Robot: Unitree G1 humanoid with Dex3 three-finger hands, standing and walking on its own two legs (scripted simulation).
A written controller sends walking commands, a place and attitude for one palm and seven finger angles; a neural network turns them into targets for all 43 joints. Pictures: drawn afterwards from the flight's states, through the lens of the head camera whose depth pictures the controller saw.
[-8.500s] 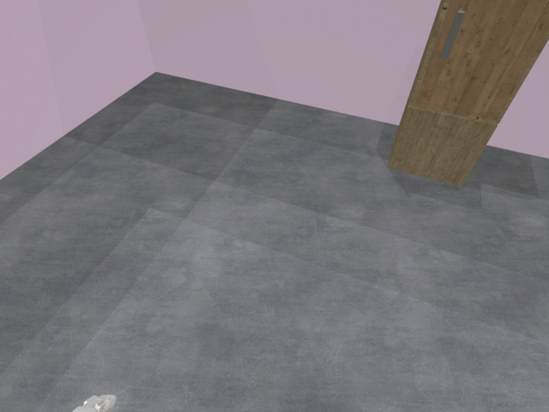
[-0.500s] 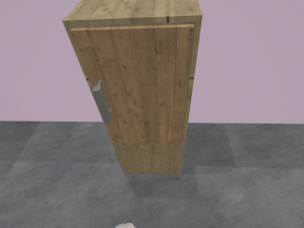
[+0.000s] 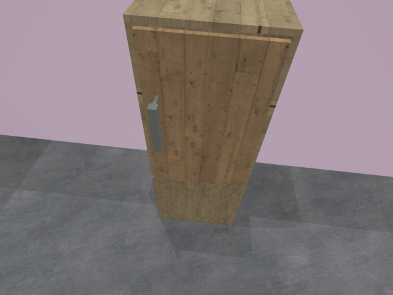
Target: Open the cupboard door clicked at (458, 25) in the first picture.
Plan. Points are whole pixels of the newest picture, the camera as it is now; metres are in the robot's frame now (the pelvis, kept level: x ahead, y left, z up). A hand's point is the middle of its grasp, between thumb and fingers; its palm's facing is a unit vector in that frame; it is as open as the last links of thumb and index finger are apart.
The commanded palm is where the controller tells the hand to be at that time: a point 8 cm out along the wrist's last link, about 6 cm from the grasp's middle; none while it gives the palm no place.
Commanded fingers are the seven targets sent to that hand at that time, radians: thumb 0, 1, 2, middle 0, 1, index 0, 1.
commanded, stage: come to a stop and stand still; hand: left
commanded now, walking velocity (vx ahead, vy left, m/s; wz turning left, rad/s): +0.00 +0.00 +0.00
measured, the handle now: (157, 124) +0.56 +0.18 -0.02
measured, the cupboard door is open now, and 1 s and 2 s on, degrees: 0 0 0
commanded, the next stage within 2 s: look again from close up in 0.22 s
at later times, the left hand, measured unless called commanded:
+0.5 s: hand out of the picture +0.01 +0.18 -0.17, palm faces +0.01 -0.97 -0.22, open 7.3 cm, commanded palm none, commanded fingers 0.00 0.90 0.90 -0.20 -0.30 -0.20 -0.30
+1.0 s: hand out of the picture +0.05 +0.15 -0.15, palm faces +0.14 -0.96 -0.23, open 7.3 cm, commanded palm +0.10 +0.20 -0.07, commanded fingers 0.00 0.81 0.86 -0.21 -0.36 -0.21 -0.36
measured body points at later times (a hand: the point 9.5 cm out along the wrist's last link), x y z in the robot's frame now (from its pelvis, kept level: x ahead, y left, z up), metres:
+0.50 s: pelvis +0.01 +0.00 +0.00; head +0.01 -0.01 +0.45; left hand +0.01 +0.23 -0.16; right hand +0.00 -0.21 -0.17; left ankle -0.03 +0.11 -0.74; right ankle +0.01 -0.15 -0.74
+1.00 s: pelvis +0.00 -0.04 +0.00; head +0.02 -0.06 +0.45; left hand +0.04 +0.20 -0.13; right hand +0.02 -0.26 -0.17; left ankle -0.03 +0.11 -0.74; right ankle +0.01 -0.15 -0.74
